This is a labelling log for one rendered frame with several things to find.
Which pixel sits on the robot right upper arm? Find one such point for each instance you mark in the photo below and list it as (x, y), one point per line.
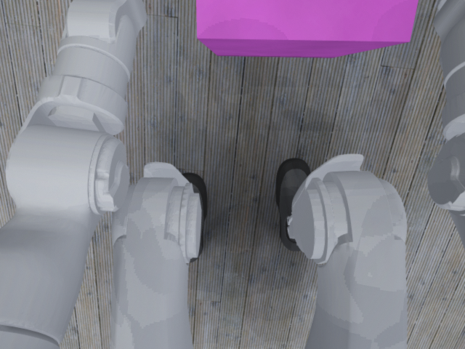
(446, 181)

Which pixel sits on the robot left forearm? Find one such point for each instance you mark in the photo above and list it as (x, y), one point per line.
(93, 67)

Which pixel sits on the right robot shin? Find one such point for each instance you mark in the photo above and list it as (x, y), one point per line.
(348, 162)

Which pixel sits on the robot right forearm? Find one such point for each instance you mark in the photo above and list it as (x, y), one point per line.
(449, 24)

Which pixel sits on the carton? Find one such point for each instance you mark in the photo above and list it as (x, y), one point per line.
(303, 28)

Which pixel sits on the robot right foot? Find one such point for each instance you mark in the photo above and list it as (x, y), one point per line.
(291, 174)

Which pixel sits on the robot left upper arm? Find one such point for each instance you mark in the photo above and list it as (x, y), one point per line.
(62, 181)

